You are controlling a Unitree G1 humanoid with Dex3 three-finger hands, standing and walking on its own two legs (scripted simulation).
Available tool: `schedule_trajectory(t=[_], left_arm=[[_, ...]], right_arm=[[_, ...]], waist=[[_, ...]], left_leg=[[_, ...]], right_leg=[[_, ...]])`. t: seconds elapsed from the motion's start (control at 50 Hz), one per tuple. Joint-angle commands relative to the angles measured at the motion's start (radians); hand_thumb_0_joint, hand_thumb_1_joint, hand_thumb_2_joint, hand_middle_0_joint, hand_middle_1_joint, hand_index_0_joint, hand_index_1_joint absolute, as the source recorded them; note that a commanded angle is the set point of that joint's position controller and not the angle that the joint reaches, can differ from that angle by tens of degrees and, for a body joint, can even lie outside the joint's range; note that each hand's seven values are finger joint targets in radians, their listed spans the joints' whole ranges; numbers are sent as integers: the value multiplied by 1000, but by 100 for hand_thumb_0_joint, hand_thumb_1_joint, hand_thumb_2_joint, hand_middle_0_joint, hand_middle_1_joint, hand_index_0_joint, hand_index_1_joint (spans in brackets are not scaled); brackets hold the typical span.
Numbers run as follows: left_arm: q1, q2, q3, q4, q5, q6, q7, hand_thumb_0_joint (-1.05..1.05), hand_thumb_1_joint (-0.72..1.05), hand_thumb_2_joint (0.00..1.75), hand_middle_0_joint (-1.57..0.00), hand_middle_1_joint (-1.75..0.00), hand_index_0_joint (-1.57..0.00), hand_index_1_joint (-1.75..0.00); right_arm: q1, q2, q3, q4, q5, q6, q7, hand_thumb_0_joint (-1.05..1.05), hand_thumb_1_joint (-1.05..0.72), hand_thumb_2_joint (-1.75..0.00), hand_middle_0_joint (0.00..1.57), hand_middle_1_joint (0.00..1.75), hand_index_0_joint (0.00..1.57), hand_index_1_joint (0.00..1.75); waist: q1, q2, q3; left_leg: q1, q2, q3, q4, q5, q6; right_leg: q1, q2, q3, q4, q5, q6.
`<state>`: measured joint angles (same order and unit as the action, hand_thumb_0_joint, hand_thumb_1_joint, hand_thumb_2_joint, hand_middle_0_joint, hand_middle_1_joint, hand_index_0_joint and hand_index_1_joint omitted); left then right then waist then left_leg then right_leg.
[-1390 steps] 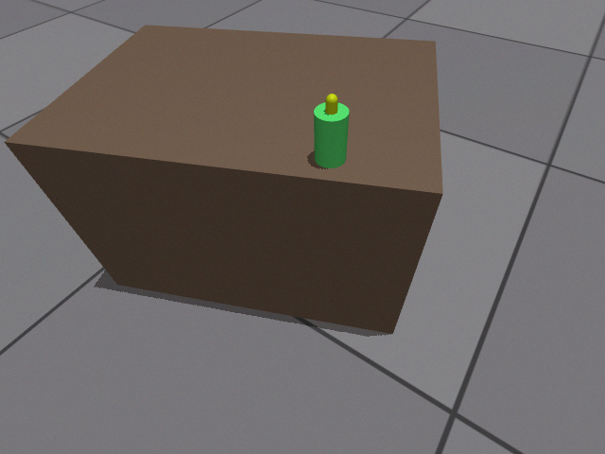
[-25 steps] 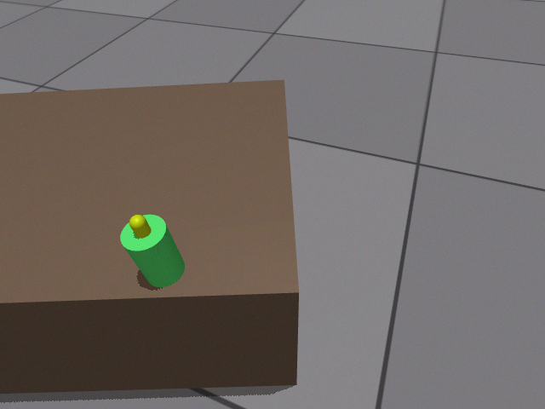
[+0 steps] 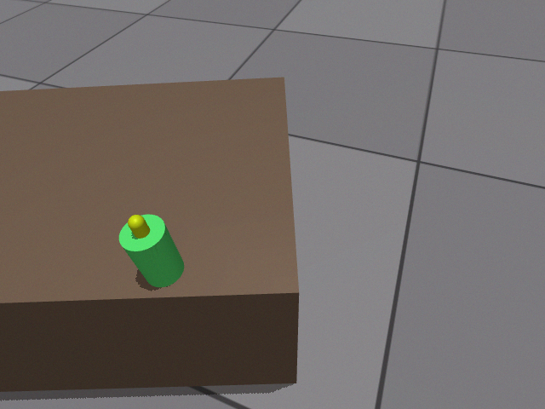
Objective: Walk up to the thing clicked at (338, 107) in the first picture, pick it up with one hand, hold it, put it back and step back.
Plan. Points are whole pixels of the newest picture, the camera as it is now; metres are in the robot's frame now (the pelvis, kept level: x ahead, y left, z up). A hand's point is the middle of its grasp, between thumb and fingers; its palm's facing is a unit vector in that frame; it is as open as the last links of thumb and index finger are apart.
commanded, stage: stand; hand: left
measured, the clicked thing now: (150, 246) +0.38 +0.25 +0.00
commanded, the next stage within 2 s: step back in 0.14 s
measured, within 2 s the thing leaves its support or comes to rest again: neither
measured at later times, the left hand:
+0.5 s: hand out of the picture +0.09 +0.31 -0.18, palm faces -0.04 -0.93 -0.37, open 7.4 cm
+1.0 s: hand out of the picture -0.04 +0.31 -0.16, palm faces -0.09 -0.92 -0.38, open 7.4 cm
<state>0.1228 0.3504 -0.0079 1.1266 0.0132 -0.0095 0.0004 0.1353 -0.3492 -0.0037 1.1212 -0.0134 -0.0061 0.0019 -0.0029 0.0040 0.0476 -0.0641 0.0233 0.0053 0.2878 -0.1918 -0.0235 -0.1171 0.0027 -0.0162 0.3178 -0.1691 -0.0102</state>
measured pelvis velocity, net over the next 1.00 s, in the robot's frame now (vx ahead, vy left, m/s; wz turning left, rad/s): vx -0.15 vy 0.05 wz -0.07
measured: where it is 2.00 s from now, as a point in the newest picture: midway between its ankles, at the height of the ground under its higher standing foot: outside the picture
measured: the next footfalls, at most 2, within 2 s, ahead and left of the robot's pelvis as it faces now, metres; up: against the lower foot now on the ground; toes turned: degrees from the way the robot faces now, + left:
right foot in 0.86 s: -0.12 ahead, -0.07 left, +0.00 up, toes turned -1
left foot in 1.18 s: -0.18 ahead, +0.17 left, +0.00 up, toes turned -3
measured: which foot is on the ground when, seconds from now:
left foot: down 0.00-0.88, up 0.90-1.00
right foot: down 0.00-0.46, up 0.48-0.84, down 0.86-1.00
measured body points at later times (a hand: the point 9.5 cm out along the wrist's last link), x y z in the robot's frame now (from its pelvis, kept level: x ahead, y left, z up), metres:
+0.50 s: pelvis -0.06 +0.05 -0.03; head +0.01 +0.07 +0.41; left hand +0.09 +0.36 -0.16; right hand +0.01 -0.29 -0.13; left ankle -0.07 +0.15 -0.75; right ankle -0.01 -0.10 -0.74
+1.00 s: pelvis -0.15 +0.05 -0.02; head -0.10 +0.04 +0.43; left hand -0.03 +0.35 -0.13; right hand -0.07 -0.27 -0.14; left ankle -0.14 +0.17 -0.69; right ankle -0.16 -0.07 -0.75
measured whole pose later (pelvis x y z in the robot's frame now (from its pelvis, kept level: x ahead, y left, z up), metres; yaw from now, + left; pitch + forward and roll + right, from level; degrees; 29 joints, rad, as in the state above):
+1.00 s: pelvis -0.15 +0.05 -0.02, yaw -4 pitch -2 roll +0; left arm 0.15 0.35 0.06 0.85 0.03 0.05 0.00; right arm 0.12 -0.39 -0.04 0.89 0.00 0.05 -0.02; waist 0.00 0.02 0.16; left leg -0.44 -0.10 -0.10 1.04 -0.51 0.00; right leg -0.25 0.01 0.05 0.60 -0.31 -0.02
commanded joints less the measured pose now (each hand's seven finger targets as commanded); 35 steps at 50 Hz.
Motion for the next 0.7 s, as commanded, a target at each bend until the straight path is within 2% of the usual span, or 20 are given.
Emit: schedule_trajectory(t=[0.0, 0.1, 0.12, 0.16, 0.22, 0.24, 0.26, 0.28, 0.32, 0.36, 0.4, 0.42, 0.44, 0.46, 0.48, 0.52, 0.54, 0.58, 0.64, 0.68], left_arm=[[-35, 220, 42, -59, -5, -26, 12, 0, 90, 90, -20, -30, -20, -30], [-32, 218, 41, -56, -4, -25, 12, 0, 90, 90, -20, -30, -20, -30], [-47, 283, 93, -86, -20, -12, 13, 0, 90, 90, -20, -30, -20, -30], [-33, 278, 100, -112, -26, -5, 18, 0, 90, 90, -20, -30, -20, -30], [-56, 296, 113, -166, -18, 8, 18, 0, 90, 90, -20, -30, -20, -30], [-89, 309, 117, -184, -10, 13, 20, 0, 90, 90, -20, -30, -20, -30], [-95, 309, 119, -202, 0, 16, 22, 0, 90, 90, -20, -30, -20, -30], [-115, 314, 121, -228, 14, 18, 21, 0, 90, 90, -20, -30, -20, -30], [-151, 292, 114, -257, 17, 21, 24, 0, 90, 90, -20, -30, -20, -30], [-145, 278, 108, -270, 16, 30, 23, 0, 90, 90, -20, -30, -20, -30], [-160, 282, 103, -291, 2, 48, 18, 0, 90, 90, -20, -30, -20, -30], [-128, 242, 98, -301, -7, 58, 16, 0, 90, 90, -20, -30, -20, -30], [-108, 195, 91, -313, -14, 62, 19, 0, 90, 90, -20, -30, -20, -30], [-114, 218, 101, -313, 0, 68, 31, 0, 90, 90, -20, -30, -20, -30], [-116, 236, 108, -294, 5, 70, 39, 0, 90, 90, -20, -30, -20, -30], [-50, 240, 105, -269, -11, 68, 41, 0, 90, 90, -20, -30, -20, -30], [-26, 237, 105, -270, -15, 66, 36, 0, 90, 90, -20, -30, -20, -30], [-39, 234, 111, -299, -2, 60, 31, 0, 90, 90, -20, -30, -20, -30], [-57, 222, 113, -333, 2, 54, 28, 0, 90, 90, -20, -30, -20, -30], [-43, 216, 115, -342, 1, 51, 27, 0, 90, 90, -20, -30, -20, -30]], right_arm=[[-27, -214, -37, -56, 1, -20, -12, 0, -90, -90, 20, 30, 20, 30], [-36, -209, -36, -57, 4, -20, -12, 0, -90, -90, 20, 30, 20, 30], [-71, -268, -62, -80, 11, -4, -9, 0, -90, -90, 20, 30, 20, 30], [-36, -243, -64, -100, 26, 5, -11, 0, -90, -90, 20, 30, 20, 30], [-19, -234, -74, -136, 27, 23, -8, 0, -90, -90, 20, 30, 20, 30], [-8, -226, -80, -143, 24, 31, -8, 0, -90, -90, 20, 30, 20, 30], [-7, -222, -86, -155, 18, 43, -6, 0, -90, -90, 20, 30, 20, 30], [30, -223, -90, -169, 14, 50, -4, 0, -90, -90, 20, 30, 20, 30], [55, -229, -97, -184, 20, 48, -1, 0, -90, -90, 20, 30, 20, 30], [76, -226, -99, -186, 16, 39, -3, 0, -90, -90, 20, 30, 20, 30], [127, -224, -108, -176, -3, 28, -5, 0, -90, -90, 20, 30, 20, 30], [101, -262, -118, -192, -18, 23, -8, 0, -90, -90, 20, 30, 20, 30], [63, -354, -137, -215, -30, 15, -6, 0, -90, -90, 20, 30, 20, 30], [45, -413, -147, -236, -21, 11, -7, 0, -90, -90, 20, 30, 20, 30], [12, -399, -144, -251, -18, 11, -11, 0, -90, -90, 20, 30, 20, 30], [-76, -314, -124, -275, -20, 7, -28, 0, -90, -90, 20, 30, 20, 30], [-66, -291, -116, -283, -18, 6, -33, 0, -90, -90, 20, 30, 20, 30], [6, -273, -114, -276, -15, 6, -41, 0, -90, -90, 20, 30, 20, 30], [58, -281, -118, -284, -8, 9, -47, 0, -90, -90, 20, 30, 20, 30], [59, -288, -118, -295, -8, 12, -47, 0, -90, -90, 20, 30, 20, 30]], waist=[[2, 0, -71], [5, 0, -65], [15, -17, 36], [5, -26, -52], [3, -88, -134], [-2, -139, -127], [8, -178, -99], [-7, -196, -91], [-29, -187, -89], [-23, -156, -109], [-52, -113, -97], [-30, 17, -73], [-10, 218, -61], [-34, 206, -84], [-37, 184, -86], [23, 103, -82], [29, 125, -87], [-2, 123, -105], [-37, 115, -104], [-42, 118, -110]], left_leg=[[-8, 114, -79, -35, 137, 38], [-7, 116, -84, -35, 146, 36], [-74, 98, -83, 80, 290, 68], [-68, 78, -53, 175, 330, 70], [-90, 3, -18, 343, 158, 64], [-124, -35, -11, 444, -37, 63], [-166, -60, -35, 570, -309, 69], [-191, -37, -80, 638, -379, 78], [-201, -20, -111, 617, -347, 84], [-211, -40, -52, 473, -251, 63], [-137, -33, -18, 208, -17, 57], [-142, 64, -158, 89, 179, 79], [-82, 250, -418, 30, 410, 153], [-149, 341, -479, 55, 517, 267], [-178, 358, -508, 47, 487, 301], [-50, 242, -292, 144, 536, 251], [-15, 212, -246, 179, 578, 234], [71, 210, -251, 199, 627, 236], [137, 243, -268, 215, 661, 269], [136, 257, -260, 230, 660, 280]], right_leg=[[32, -136, 114, -43, 183, -18], [27, -131, 104, -41, 180, -17], [-43, -121, 119, 37, 357, -23], [-1, -145, 125, 75, 459, -63], [-18, -240, 220, 63, 461, -155], [-50, -294, 259, 47, 446, -202], [-96, -346, 303, 33, 421, -247], [-123, -373, 307, 50, 411, -270], [-145, -326, 251, 117, 426, -241], [-88, -270, 200, 182, 405, -199], [-132, -211, 165, 289, 290, -133], [-174, -105, 124, 388, 128, -82], [-327, 75, 75, 549, -276, -31], [-306, 108, 177, 713, -487, -13], [-301, 121, 236, 836, -500, -12], [-409, 110, 255, 904, -378, -10], [-424, 108, 240, 919, -337, -3], [-426, 101, 215, 876, -337, 18], [-419, 87, 191, 756, -365, 42], [-382, 67, 164, 649, -358, 43]])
